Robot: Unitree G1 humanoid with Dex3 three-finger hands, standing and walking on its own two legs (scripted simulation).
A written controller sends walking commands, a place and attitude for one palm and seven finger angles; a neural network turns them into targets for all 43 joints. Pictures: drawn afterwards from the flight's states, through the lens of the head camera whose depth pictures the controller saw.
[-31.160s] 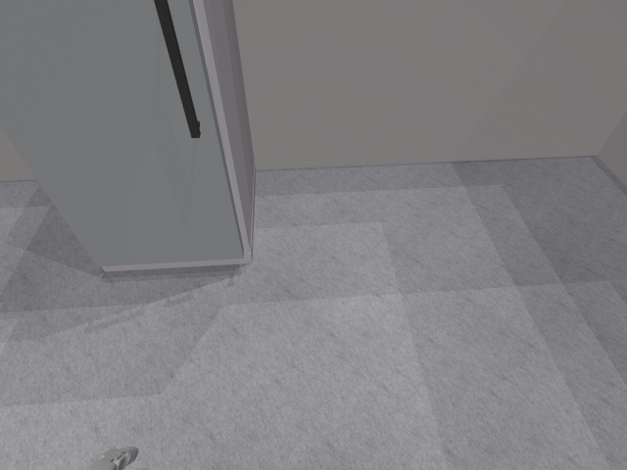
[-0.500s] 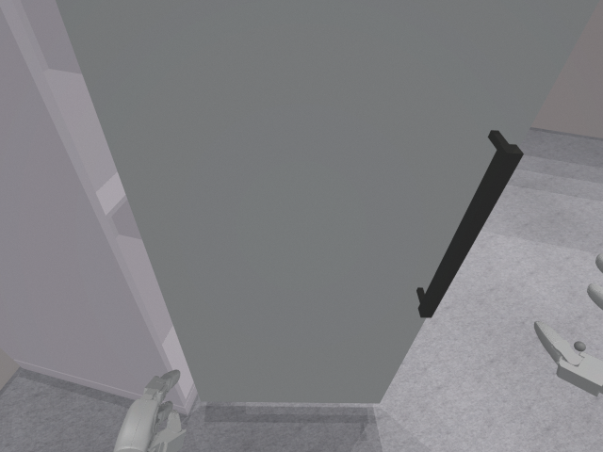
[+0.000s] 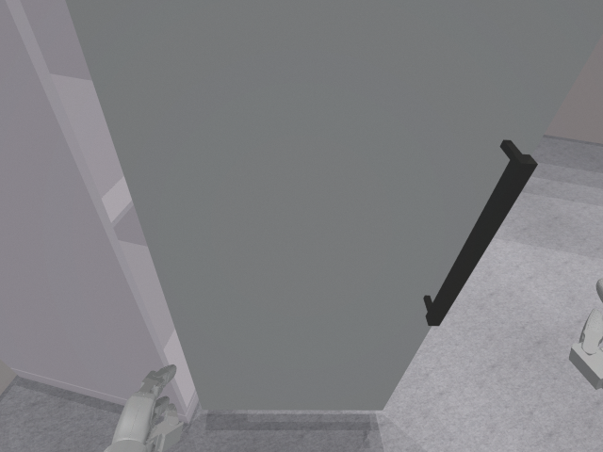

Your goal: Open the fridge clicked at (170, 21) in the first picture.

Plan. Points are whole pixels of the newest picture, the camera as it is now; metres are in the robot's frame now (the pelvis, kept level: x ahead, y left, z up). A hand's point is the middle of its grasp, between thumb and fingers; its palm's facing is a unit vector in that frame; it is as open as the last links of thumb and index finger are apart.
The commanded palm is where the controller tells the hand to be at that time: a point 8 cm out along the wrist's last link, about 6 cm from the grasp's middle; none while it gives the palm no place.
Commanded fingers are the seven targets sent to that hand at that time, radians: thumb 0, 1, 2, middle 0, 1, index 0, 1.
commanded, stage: draw the hand back to the body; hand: right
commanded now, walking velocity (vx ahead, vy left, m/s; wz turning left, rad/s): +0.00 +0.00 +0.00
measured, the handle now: (464, 248) +0.39 -0.26 +0.08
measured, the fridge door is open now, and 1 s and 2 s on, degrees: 76 76 76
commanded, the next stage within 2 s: step back with the hand held close in 0.04 s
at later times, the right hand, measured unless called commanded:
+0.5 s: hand out of the picture +0.16 -0.29 +0.15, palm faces +0.34 +0.82 -0.46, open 7.4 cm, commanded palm +0.11 -0.33 +0.17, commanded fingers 0.00 -0.90 -0.90 0.20 0.30 0.20 0.30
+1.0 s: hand out of the picture +0.06 -0.34 +0.16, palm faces +0.50 +0.79 -0.35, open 7.4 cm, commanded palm +0.00 -0.37 +0.17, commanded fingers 0.00 -0.90 -0.90 0.20 0.30 0.20 0.30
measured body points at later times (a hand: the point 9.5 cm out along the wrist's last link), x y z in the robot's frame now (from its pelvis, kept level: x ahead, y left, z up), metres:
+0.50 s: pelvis -0.04 -0.03 +0.00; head -0.03 -0.04 +0.45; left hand +0.15 +0.21 -0.07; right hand +0.14 -0.33 +0.17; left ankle -0.05 +0.10 -0.74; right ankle +0.01 -0.13 -0.74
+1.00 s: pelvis -0.12 -0.06 -0.02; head -0.13 -0.10 +0.43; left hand +0.07 +0.17 -0.08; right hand +0.03 -0.38 +0.18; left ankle -0.10 +0.09 -0.73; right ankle +0.01 -0.13 -0.74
